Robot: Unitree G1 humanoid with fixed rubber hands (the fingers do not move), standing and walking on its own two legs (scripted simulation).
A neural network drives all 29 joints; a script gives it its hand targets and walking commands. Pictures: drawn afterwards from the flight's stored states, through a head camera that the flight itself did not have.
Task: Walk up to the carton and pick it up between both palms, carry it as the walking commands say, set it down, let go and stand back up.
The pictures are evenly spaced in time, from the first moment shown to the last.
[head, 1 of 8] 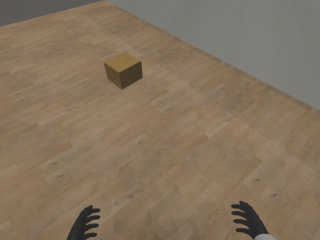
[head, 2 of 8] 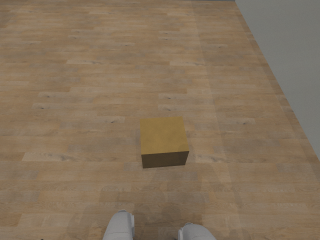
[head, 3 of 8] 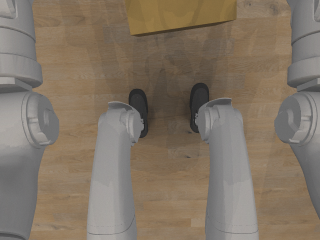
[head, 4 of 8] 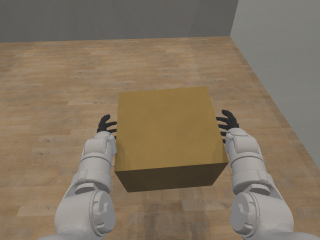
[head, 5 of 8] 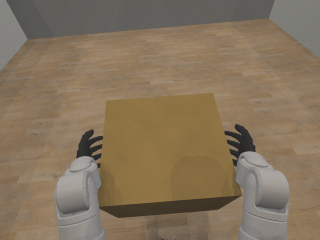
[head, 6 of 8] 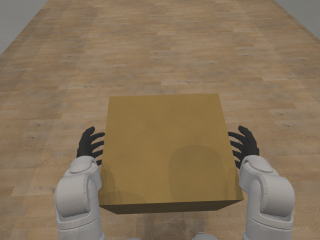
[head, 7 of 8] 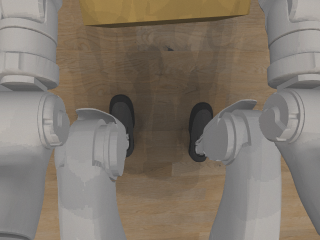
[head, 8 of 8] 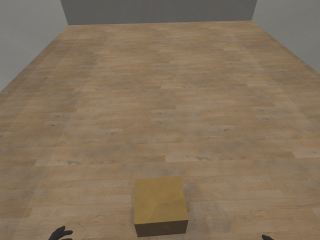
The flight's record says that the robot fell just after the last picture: no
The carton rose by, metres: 0.71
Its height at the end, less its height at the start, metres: +0.00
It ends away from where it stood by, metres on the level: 1.76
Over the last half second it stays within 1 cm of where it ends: yes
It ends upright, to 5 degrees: yes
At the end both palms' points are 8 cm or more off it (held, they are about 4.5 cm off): yes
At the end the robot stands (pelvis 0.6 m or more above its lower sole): yes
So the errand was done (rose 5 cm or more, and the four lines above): yes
